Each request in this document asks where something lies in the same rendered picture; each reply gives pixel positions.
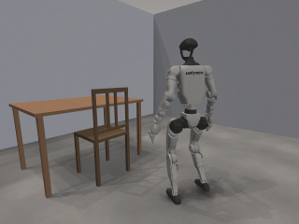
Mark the table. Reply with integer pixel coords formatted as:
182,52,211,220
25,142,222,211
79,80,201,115
8,95,144,199

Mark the robot left upper arm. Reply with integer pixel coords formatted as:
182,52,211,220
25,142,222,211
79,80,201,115
166,65,180,102

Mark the robot left shin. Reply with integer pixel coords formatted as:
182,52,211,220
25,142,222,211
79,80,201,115
166,153,178,196

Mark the right robot forearm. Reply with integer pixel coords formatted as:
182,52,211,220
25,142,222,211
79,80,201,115
206,96,217,117

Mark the robot right hand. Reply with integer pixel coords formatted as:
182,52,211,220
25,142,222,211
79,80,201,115
205,115,213,131

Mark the robot right thigh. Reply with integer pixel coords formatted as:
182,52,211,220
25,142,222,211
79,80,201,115
189,115,208,154

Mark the left robot forearm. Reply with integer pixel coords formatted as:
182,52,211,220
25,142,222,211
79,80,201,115
153,91,170,124

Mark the robot right upper arm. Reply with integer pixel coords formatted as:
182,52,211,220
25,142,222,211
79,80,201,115
202,65,217,99

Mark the robot left hand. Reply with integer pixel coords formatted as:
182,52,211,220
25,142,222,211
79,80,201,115
149,121,161,143

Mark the chair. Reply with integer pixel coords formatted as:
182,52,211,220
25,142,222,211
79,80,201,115
74,87,130,187

